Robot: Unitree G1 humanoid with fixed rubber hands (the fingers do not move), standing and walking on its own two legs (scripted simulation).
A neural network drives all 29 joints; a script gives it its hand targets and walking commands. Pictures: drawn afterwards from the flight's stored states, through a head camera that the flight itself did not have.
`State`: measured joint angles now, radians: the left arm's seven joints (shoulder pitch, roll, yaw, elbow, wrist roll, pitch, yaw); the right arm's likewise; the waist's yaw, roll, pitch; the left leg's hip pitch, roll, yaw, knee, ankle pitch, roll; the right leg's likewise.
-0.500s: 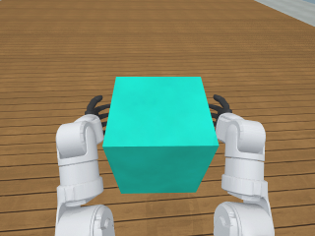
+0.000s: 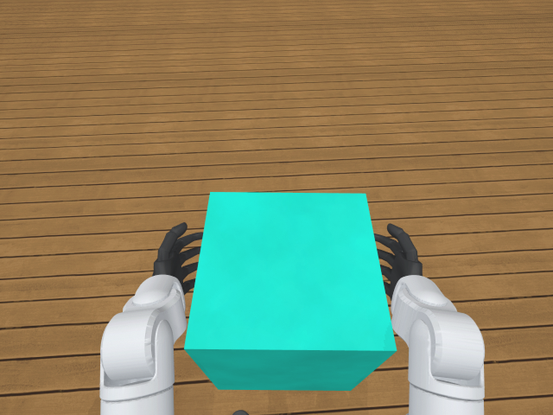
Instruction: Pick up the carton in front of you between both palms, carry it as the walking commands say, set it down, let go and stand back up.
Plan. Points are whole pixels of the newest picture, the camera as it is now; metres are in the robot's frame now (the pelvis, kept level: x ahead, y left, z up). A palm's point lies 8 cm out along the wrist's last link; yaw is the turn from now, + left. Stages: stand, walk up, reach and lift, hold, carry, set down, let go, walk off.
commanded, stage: carry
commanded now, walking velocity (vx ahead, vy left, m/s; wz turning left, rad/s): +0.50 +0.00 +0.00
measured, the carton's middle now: (286, 299) +0.29 +0.00 +0.02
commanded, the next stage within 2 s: none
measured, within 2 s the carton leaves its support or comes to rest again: neither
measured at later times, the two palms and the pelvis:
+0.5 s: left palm (200, 141) +0.56 +0.14 +0.10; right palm (364, 140) +0.56 -0.15 +0.10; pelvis +0.33 +0.00 -0.01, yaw -1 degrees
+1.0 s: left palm (222, 62) +0.86 +0.13 +0.10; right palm (345, 61) +0.86 -0.17 +0.10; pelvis +0.64 -0.02 +0.00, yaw +0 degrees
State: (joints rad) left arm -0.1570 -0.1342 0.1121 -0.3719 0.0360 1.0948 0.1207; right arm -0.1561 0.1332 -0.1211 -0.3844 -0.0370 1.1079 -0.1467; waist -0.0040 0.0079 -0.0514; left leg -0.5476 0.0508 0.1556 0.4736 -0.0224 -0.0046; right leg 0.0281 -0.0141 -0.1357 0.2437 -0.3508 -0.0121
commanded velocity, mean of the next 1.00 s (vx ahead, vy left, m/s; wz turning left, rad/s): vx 0.37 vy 0.00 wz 0.00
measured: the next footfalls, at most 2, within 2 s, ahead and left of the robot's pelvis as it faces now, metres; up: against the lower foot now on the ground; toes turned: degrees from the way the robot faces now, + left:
left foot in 0.04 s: +0.20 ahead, +0.10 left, +0.00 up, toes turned +10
right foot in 0.56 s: +0.57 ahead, -0.12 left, +0.00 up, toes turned -12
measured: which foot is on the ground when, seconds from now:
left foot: up 0.00-0.02, down 0.04-0.58, up 0.60-1.00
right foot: down 0.00-0.06, up 0.08-0.54, down 0.56-1.00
